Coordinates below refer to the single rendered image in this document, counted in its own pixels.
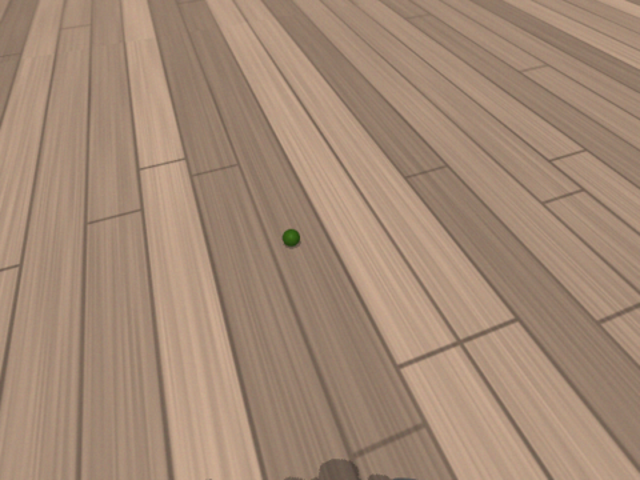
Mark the ball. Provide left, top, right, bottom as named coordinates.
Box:
left=282, top=229, right=300, bottom=247

